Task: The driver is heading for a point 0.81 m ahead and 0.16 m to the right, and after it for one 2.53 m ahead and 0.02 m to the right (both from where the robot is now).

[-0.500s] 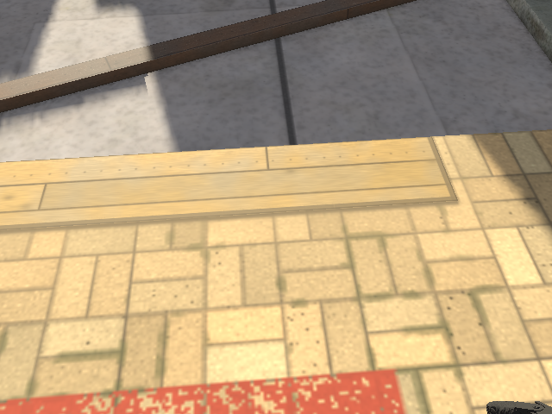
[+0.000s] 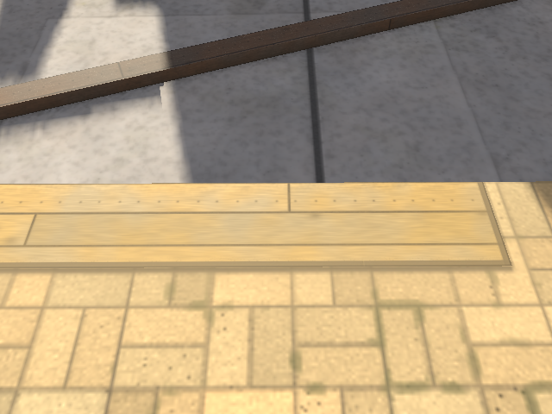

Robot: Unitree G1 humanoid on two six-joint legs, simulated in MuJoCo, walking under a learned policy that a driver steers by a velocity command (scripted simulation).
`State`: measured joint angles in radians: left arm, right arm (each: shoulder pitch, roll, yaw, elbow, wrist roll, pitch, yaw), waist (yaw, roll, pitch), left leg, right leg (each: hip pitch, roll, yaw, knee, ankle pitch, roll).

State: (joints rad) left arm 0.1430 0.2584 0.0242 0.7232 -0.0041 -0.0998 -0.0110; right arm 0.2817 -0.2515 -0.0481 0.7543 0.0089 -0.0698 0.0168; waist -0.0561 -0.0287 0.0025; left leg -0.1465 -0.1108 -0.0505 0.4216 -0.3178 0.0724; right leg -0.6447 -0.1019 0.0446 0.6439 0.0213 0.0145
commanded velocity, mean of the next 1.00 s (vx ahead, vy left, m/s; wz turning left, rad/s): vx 0.50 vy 0.00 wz -0.33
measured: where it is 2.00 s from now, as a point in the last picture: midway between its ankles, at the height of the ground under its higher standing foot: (354, 289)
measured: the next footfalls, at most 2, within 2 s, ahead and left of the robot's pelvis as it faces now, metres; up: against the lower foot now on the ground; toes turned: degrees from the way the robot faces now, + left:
right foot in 0.10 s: +0.22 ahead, -0.14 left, +0.00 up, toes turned -4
left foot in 0.60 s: +0.51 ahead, +0.00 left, +0.00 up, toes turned -23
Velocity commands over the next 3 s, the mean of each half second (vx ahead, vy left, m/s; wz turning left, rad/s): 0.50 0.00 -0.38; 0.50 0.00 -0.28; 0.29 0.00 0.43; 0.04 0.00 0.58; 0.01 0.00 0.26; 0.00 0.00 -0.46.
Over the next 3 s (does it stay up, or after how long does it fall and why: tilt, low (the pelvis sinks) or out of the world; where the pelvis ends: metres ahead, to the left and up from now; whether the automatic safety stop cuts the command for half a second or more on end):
stays up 0.76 -0.23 0.01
